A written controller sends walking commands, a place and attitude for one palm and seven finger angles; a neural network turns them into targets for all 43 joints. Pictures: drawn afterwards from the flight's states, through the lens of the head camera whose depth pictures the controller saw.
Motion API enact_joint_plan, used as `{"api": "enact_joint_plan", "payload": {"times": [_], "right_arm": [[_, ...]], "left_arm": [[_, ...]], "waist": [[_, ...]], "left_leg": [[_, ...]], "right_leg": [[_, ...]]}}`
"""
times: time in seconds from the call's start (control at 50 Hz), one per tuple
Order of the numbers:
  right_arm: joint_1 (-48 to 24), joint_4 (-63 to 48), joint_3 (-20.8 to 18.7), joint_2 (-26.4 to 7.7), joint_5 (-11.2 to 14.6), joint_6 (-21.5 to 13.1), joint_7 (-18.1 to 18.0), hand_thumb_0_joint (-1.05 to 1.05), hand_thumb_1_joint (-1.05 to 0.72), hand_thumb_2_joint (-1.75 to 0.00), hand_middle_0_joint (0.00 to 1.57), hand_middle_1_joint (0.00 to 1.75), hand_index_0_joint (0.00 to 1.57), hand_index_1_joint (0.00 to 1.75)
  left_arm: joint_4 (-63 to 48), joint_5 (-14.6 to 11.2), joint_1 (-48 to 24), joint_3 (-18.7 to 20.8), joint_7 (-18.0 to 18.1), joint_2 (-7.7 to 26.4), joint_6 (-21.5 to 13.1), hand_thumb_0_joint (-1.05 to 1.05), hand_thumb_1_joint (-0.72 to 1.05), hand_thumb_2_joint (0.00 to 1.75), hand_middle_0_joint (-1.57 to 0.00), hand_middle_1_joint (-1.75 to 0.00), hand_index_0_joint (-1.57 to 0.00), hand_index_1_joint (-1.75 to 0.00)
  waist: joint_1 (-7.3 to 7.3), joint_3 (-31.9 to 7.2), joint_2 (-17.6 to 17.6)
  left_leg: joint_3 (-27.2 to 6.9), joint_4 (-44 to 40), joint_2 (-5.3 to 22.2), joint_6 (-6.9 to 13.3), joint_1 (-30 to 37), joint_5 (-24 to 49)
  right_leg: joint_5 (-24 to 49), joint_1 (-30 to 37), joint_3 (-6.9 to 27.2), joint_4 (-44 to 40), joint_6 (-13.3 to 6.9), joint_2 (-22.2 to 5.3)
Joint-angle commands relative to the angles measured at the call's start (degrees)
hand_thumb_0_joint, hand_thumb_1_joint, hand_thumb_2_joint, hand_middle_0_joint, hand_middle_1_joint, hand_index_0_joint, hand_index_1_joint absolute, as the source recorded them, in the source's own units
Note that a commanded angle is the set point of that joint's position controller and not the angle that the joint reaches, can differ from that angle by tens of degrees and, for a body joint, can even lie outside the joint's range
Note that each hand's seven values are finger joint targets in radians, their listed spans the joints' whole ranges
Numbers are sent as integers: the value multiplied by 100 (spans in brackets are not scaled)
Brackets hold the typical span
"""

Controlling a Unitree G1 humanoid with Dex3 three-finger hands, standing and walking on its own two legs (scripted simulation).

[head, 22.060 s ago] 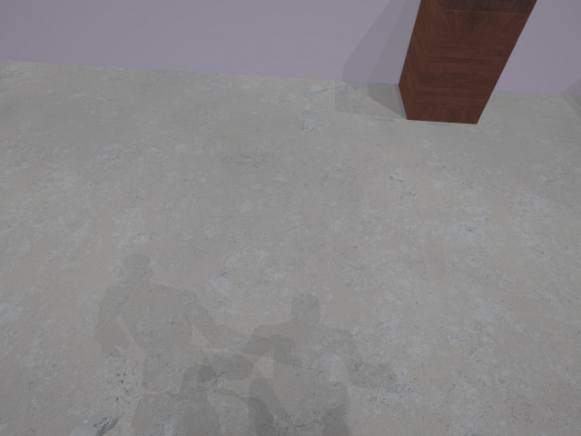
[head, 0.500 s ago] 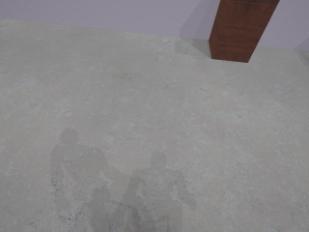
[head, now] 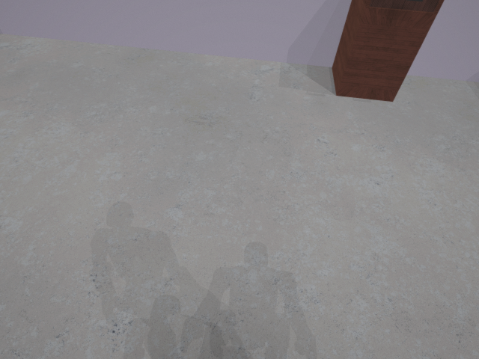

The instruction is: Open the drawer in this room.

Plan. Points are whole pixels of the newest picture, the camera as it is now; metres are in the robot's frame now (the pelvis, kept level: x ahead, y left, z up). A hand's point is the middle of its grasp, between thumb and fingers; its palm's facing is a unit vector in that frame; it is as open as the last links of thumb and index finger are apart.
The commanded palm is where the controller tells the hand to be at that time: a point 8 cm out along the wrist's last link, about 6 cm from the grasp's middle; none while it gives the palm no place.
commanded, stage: stand and wait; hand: left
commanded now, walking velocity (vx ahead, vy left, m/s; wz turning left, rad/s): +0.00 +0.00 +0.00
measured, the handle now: out of the picture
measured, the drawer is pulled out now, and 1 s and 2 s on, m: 0.00 0.00 0.00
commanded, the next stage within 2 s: turn or walk to find it in 0.06 s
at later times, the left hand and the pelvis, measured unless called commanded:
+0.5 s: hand out of the picture +0.02 +0.19 -0.18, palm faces -0.08 -0.96 -0.25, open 7.4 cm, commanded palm none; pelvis -0.01 -0.01 -0.01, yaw -7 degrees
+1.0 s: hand out of the picture +0.04 +0.19 -0.17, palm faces +0.02 -0.97 -0.23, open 7.4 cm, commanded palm none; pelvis +0.02 +0.00 +0.00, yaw +0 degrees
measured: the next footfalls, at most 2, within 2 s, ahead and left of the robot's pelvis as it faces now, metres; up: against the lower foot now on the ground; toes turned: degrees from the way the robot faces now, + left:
none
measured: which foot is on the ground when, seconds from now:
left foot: down 0.00-1.00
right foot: down 0.00-1.00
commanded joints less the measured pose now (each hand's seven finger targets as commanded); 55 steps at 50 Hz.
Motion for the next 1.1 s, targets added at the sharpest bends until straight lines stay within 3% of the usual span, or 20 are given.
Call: {"api": "enact_joint_plan", "payload": {"times": [0.0, 0.2, 0.32, 0.38, 0.42, 0.44, 0.46, 0.48, 0.54, 0.62, 0.66, 0.7, 0.72, 0.74, 0.76, 0.84, 0.88, 0.92, 0.98, 1.08], "right_arm": [[28, -248, -30, -495, 1, -197, -83, 0, -90, -90, 20, 30, 20, 30], [198, -299, -189, -561, -11, -40, -169, 0, -90, -90, 20, 30, 20, 30], [-123, -674, -392, -918, -31, -10, -168, 0, -90, -90, 20, 30, 20, 30], [-422, -784, -399, -949, -45, -64, -153, 0, -90, -90, 20, 30, 20, 30], [-434, -783, -327, -719, -41, -84, -126, 0, -90, -90, 20, 30, 20, 30], [-289, -780, -271, -471, -16, -94, -114, 0, -90, -90, 20, 30, 20, 30], [-169, -755, -230, -401, 27, -49, -93, 0, -90, -90, 20, 30, 20, 30], [-340, -754, -287, -812, 32, -22, -81, 0, -90, -90, 20, 30, 20, 30], [-212, -596, -259, -756, 18, -78, -52, 0, -90, -90, 20, 30, 20, 30], [-23, -472, -96, -367, 38, -49, -37, 0, -90, -90, 20, 30, 20, 30], [42, -438, -98, -474, 22, -72, -21, 0, -90, -90, 20, 30, 20, 30], [-113, -555, -141, -848, -27, -99, -9, 0, -90, -90, 20, 30, 20, 30], [-279, -618, -169, -1003, -33, -78, -5, 0, -90, -90, 20, 30, 20, 30], [-391, -632, -173, -1031, -36, -83, -14, 0, -90, -90, 20, 30, 20, 30], [-395, -620, -158, -968, -38, -92, -43, 0, -90, -90, 20, 30, 20, 30], [-391, -597, -150, -909, -50, -135, -115, 0, -90, -90, 20, 30, 20, 30], [-307, -569, -152, -838, -16, -148, -117, 0, -90, -90, 20, 30, 20, 30], [-144, -591, -140, -645, 34, -152, -99, 0, -90, -90, 20, 30, 20, 30], [-83, -510, -131, -601, 11, -115, -109, 0, -90, -90, 20, 30, 20, 30], [-103, -414, -100, -651, 22, -122, -96, 0, -90, -90, 20, 30, 20, 30]], "left_arm": [[-59, -31, 411, 41, 60, 642, -156, 0, 90, 90, -20, -30, -20, -30], [-133, 17, 286, 184, 1, 640, 11, 0, 90, 90, -20, -30, -20, -30], [-461, 76, 326, 330, -92, 580, 109, 0, 90, 90, -20, -30, -20, -30], [-457, 116, 682, 291, -97, 377, 100, 0, 90, 90, -20, -30, -20, -30], [-338, 119, 940, 250, -49, 446, -21, 0, 90, 90, -20, -30, -20, -30], [-324, 144, 939, 239, -12, 692, -126, 0, 90, 90, -20, -30, -20, -30], [-308, 106, 854, 264, 6, 1086, -208, 0, 90, 90, -20, -30, -20, -30], [-376, 78, 613, 318, 4, 1438, -263, 0, 90, 90, -20, -30, -20, -30], [-424, 74, 114, 301, 23, 1288, -280, 0, 90, 90, -20, -30, -20, -30], [-333, 31, 251, 205, 89, 980, -198, 0, 90, 90, -20, -30, -20, -30], [-394, -2, 165, 221, 95, 1030, -158, 0, 90, 90, -20, -30, -20, -30], [-533, -26, 53, 196, 72, 869, -95, 0, 90, 90, -20, -30, -20, -30], [-561, -8, 1, 184, 61, 784, -68, 0, 90, 90, -20, -30, -20, -30], [-578, 4, -150, 157, 69, 720, -42, 0, 90, 90, -20, -30, -20, -30], [-577, 9, -187, 134, 71, 715, -28, 0, 90, 90, -20, -30, -20, -30], [-422, 1, 102, 68, 56, 560, -45, 0, 90, 90, -20, -30, -20, -30], [-280, 4, 381, 59, 67, 599, -138, 0, 90, 90, -20, -30, -20, -30], [-219, 5, 439, 62, 104, 818, -212, 0, 90, 90, -20, -30, -20, -30], [-204, -10, 355, 61, 113, 826, -243, 0, 90, 90, -20, -30, -20, -30], [-188, -17, 344, 46, 127, 761, -206, 0, 90, 90, -20, -30, -20, -30]], "waist": [[85, -38, 440], [-54, 427, 138], [16, 234, 558], [172, -77, 857], [246, -241, 269], [166, -329, -644], [91, -370, -1461], [170, -230, -1418], [-41, -175, -878], [-12, -426, -597], [-70, -462, -300], [-13, -350, 583], [49, -213, 779], [21, 8, 1431], [18, 125, 1483], [103, -11, 1061], [124, -307, 665], [-27, -511, -21], [-84, -561, -697], [-65, -375, -310]], "left_leg": [[-330, -788, 455, 168, -300, 905], [-68, -598, 659, 210, -206, -174], [-430, -851, 1247, 529, -513, -975], [-438, -804, 1510, 809, -748, -279], [-32, -104, 963, 530, -942, -168], [374, 659, 355, 246, -1033, -288], [433, 1173, 1, 92, -1036, -1062], [41, 1456, 81, 165, -818, -1499], [-102, 1407, 100, 210, -773, -1078], [-27, 574, 10, 83, -585, -491], [-100, -111, 110, 100, -116, 435], [-918, -440, 791, 369, -6, 1732], [-1189, -641, 1070, 555, -297, 1697], [-1467, -960, 1137, 709, -473, 1850], [-1531, -1055, 1183, 826, -468, 2215], [-1193, -702, 1012, 848, -34, 2827], [-848, -177, 691, 551, 86, 2859], [-421, 79, 304, 221, -147, 2155], [-272, -12, 263, 98, 69, 1887], [-388, -148, 371, 171, 178, 2268]], "right_leg": [[692, 490, 542, -660, -38, -521], [-54, -560, 947, -590, -110, -319], [-189, -886, 759, 602, -59, 46], [-333, -467, 469, 1343, 28, 96], [456, 22, 830, 391, -27, -136], [888, 82, 1720, -239, -232, -685], [667, 53, 2525, -988, -590, -1330], [201, -221, 2651, -1394, -855, -1464], [1227, -33, 1970, -937, -959, -1322], [2260, 477, 1340, -433, -756, -1255], [1974, 221, 1064, -168, -494, -1147], [1023, -245, 407, 302, -28, -519], [404, -221, 209, 437, 127, -298], [-75, -289, 91, 751, 214, -174], [-602, -366, 196, 1026, 204, -119], [-734, -382, 399, 734, 170, -148], [654, 184, 454, -254, 155, -260], [2380, 671, 867, -185, -52, -753], [2822, 625, 834, -143, -203, -835], [2119, 517, 599, -171, -65, -641]]}}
